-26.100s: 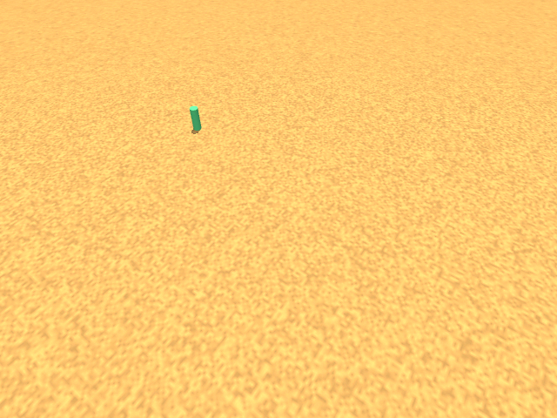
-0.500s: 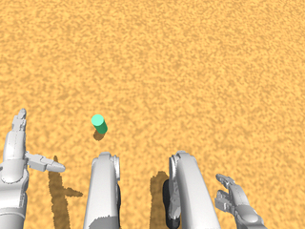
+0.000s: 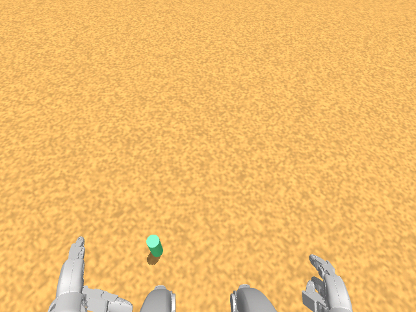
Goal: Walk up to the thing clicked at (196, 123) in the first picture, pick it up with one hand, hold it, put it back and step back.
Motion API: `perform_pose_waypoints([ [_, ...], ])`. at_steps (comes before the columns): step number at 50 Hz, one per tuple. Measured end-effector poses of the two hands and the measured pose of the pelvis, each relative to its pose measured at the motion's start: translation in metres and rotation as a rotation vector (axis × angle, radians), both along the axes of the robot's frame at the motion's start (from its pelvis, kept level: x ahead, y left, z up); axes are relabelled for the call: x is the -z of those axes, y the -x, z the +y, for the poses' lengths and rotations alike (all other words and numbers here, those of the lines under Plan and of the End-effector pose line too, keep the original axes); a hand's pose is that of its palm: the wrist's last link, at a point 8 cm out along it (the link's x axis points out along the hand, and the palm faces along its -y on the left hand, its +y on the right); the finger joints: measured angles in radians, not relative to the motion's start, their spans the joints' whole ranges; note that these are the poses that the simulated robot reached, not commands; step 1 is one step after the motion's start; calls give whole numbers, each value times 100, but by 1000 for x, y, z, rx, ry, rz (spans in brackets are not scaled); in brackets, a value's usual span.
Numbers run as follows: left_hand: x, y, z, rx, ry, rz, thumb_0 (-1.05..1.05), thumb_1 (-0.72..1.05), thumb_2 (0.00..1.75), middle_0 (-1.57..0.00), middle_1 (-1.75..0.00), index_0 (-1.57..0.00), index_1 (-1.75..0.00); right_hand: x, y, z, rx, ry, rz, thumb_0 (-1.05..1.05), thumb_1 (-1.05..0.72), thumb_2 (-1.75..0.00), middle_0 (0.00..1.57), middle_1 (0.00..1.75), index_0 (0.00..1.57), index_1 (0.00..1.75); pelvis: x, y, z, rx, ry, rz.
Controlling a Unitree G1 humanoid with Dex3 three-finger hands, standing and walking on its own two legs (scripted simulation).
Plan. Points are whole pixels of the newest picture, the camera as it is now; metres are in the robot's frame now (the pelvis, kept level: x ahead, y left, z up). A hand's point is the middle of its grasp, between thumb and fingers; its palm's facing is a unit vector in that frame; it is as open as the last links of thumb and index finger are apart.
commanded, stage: home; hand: left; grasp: from the side
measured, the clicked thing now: (155, 246) +0.42 +0.18 -0.61
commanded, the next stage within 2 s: stand in 1.86 s
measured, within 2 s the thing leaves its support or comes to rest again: neither
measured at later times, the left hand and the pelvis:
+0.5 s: hand (97, 295) +0.17 +0.19 -0.02, palm faces +0.12 -0.95 -0.29, open 17.5 cm; pelvis +0.01 +0.01 +0.04, yaw +1 degrees
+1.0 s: hand (101, 298) +0.17 +0.18 -0.02, palm faces +0.11 -0.95 -0.28, open 17.5 cm; pelvis +0.00 +0.00 +0.04, yaw +1 degrees
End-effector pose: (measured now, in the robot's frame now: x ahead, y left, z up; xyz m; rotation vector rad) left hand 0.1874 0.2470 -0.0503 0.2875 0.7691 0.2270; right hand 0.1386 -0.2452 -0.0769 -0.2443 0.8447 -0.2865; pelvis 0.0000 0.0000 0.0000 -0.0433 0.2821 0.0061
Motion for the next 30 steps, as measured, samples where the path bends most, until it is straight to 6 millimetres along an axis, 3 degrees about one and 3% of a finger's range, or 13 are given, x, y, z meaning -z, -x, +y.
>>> perform_pose_waypoints([
  [6, -43, 12, -10, 11, 20, -43, 0, -55, 5, -5, -5, -5, -5, -29, -9, 10, 5, -4, -85, 1, -90, -90, 20, 31, 21, 31, -23, -10, 5, -3, -1, -69],
  [11, -61, 22, -13, 11, 35, -70, 0, -56, 4, -5, -5, -5, -5, -45, -21, 18, -16, -10, -152, 1, -90, -90, 20, 31, 21, 31, -31, -13, 8, -4, -2, -105],
  [20, -60, 37, -10, -9, 47, -43, -1, -56, 4, -5, -5, -5, -5, -56, -32, 23, -75, 1, -196, 1, -90, -90, 20, 31, 21, 31, -36, -9, 8, -11, -4, -136],
  [30, -63, 34, -15, 1, 50, -51, -1, -55, 5, -5, -5, -5, -5, -53, -19, 18, -66, 4, -171, 2, -90, -90, 20, 31, 21, 31, -39, -7, 6, -10, -5, -153],
])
